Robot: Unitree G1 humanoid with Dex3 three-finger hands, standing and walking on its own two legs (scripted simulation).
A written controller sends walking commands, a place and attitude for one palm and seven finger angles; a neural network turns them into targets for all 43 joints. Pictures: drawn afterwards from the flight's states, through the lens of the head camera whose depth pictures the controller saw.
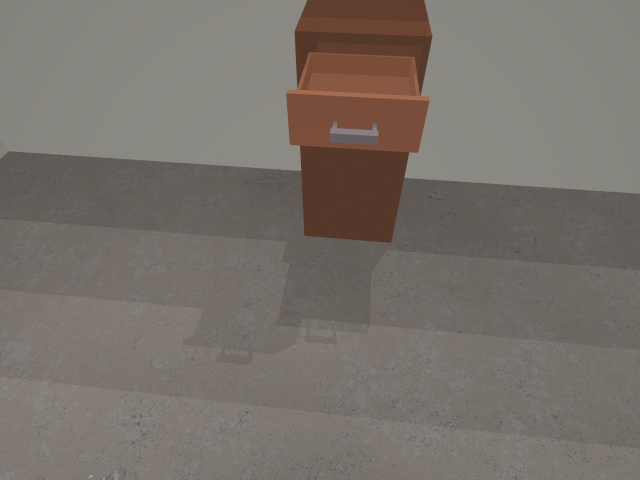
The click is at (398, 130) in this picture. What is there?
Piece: drawer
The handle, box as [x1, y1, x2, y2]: [330, 121, 377, 144]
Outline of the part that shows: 333,121 333,126 330,129 330,141 376,144 377,131 375,123 373,123 371,130 337,128 336,121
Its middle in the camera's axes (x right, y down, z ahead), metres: +0.08 -0.25 +0.92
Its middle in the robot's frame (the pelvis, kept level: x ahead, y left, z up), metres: +0.86 -0.04 -0.03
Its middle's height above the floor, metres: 0.74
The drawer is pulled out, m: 0.30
